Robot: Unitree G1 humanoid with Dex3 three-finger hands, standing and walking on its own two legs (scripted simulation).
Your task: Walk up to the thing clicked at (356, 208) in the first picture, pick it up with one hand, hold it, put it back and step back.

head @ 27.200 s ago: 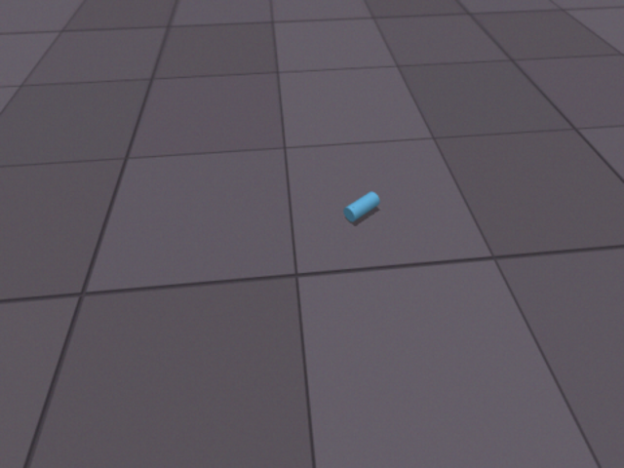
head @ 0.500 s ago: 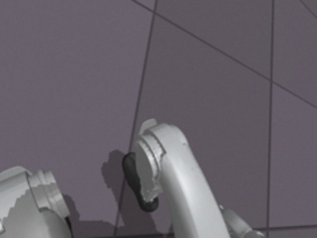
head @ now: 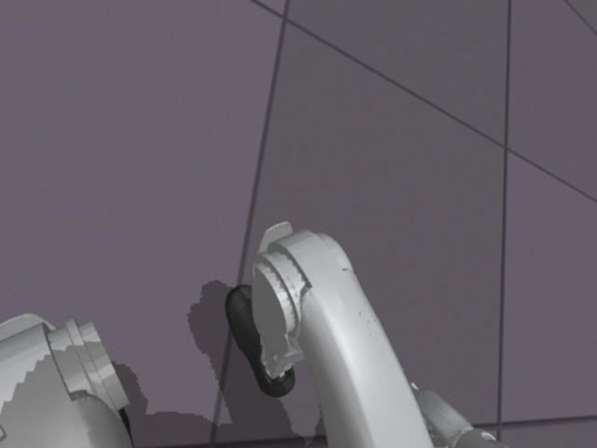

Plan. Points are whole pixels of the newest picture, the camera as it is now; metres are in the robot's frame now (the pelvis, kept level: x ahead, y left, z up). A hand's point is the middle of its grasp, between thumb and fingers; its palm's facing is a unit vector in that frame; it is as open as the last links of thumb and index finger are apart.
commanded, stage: open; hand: left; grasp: from above
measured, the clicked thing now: out of the picture +0.47 +0.35 -0.27
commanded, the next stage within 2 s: withdraw in 0.64 s
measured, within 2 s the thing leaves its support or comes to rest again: neither
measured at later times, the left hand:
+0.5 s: hand out of the picture +0.46 +0.33 -0.25, palm faces -0.46 -0.14 -0.87, open 13.2 cm
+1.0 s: hand out of the picture +0.49 +0.35 -0.21, palm faces -0.33 -0.12 -0.94, open 14.0 cm
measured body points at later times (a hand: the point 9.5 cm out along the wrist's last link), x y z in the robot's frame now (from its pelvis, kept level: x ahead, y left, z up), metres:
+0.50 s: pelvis +0.00 +0.00 +0.00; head +0.28 +0.14 +0.32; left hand +0.48 +0.33 -0.20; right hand +0.05 -0.25 -0.04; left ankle +0.06 +0.12 -0.27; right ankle +0.13 -0.13 -0.27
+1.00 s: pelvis +0.00 +0.00 +0.01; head +0.28 +0.14 +0.33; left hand +0.50 +0.35 -0.16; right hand +0.06 -0.25 -0.05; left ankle +0.06 +0.12 -0.27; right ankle +0.13 -0.13 -0.27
